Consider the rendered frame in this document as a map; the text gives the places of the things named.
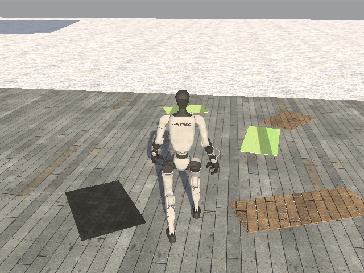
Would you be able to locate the right robot thigh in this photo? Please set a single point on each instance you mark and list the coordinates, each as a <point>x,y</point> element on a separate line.
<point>195,166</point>

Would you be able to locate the left robot forearm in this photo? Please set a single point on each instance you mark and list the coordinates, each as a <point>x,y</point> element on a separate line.
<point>155,148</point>

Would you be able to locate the right robot hand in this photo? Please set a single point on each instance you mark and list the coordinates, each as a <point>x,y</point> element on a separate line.
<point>214,165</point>

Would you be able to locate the left robot hand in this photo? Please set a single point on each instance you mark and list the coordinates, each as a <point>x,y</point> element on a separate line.
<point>158,156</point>

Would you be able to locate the left robot upper arm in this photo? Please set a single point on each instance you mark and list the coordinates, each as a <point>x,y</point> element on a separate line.
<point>161,128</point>

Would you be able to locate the right robot forearm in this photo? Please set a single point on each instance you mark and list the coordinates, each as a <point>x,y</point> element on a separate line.
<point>210,152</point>

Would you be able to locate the robot left shin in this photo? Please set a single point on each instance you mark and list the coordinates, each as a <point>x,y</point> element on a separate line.
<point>170,215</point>

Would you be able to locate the right robot upper arm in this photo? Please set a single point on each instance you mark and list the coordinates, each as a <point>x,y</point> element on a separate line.
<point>202,129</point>

